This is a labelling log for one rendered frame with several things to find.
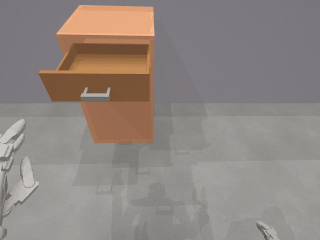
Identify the left robot hand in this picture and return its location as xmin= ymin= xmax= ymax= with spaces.
xmin=0 ymin=119 xmax=39 ymax=226

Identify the drawer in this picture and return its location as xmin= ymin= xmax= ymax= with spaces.
xmin=38 ymin=43 xmax=150 ymax=102

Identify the right robot hand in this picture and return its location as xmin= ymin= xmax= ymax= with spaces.
xmin=256 ymin=220 xmax=279 ymax=240

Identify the cabinet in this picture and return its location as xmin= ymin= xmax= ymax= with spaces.
xmin=56 ymin=5 xmax=155 ymax=143

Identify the handle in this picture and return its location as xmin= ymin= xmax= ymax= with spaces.
xmin=80 ymin=87 xmax=111 ymax=101

